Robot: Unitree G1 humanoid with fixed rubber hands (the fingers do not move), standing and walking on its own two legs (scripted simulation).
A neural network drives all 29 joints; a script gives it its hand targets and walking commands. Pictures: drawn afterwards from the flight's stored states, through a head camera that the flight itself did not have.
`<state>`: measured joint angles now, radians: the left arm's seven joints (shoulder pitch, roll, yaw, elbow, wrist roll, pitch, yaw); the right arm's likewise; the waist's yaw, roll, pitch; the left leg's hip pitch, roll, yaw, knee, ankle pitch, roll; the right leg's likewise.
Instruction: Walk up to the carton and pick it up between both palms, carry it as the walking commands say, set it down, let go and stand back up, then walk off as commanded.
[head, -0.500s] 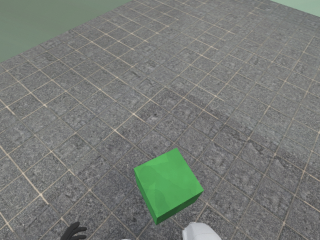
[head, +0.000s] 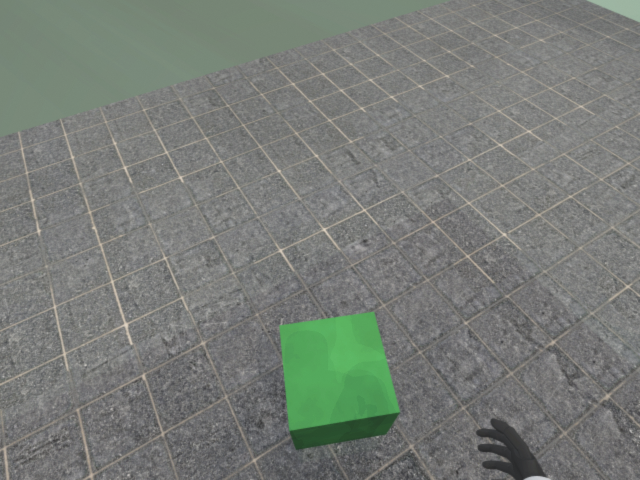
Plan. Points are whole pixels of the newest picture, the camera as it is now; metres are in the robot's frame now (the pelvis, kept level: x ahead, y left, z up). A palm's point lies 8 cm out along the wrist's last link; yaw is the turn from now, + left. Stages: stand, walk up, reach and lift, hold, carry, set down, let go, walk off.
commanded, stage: walk up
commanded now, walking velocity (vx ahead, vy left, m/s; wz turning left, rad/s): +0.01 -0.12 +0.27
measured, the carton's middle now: (334, 381) +0.42 +0.00 -0.64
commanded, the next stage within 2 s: stand in 1.38 s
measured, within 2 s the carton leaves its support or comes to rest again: neither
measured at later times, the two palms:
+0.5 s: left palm out of the picture -0.06 +0.27 -0.10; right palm out of the picture +0.12 -0.24 -0.11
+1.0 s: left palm out of the picture +0.05 +0.23 -0.13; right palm out of the picture +0.01 -0.27 -0.12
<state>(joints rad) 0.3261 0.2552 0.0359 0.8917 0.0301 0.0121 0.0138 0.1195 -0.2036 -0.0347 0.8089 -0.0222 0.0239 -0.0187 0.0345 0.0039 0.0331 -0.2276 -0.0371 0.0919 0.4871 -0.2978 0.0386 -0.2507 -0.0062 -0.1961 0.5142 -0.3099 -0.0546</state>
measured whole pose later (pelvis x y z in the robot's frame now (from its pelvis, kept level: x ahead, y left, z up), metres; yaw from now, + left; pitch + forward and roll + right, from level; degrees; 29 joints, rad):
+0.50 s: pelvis -0.02 -0.01 +0.01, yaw +5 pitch +1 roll +2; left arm 0.34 0.27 0.07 0.95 0.04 0.01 0.02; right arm 0.13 -0.25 -0.05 0.86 -0.02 0.07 0.03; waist 0.06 0.00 0.04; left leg -0.35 0.03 0.03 0.73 -0.35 -0.04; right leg -0.24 -0.15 -0.15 0.44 -0.21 0.03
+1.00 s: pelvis -0.02 -0.02 +0.01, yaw +5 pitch +1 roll -1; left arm 0.16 0.24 0.04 0.96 0.01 0.05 -0.01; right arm 0.30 -0.22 -0.05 0.97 -0.04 -0.01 -0.03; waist -0.04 0.00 0.05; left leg -0.22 0.10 0.03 0.45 -0.25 -0.05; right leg -0.27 -0.04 -0.05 0.52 -0.25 0.04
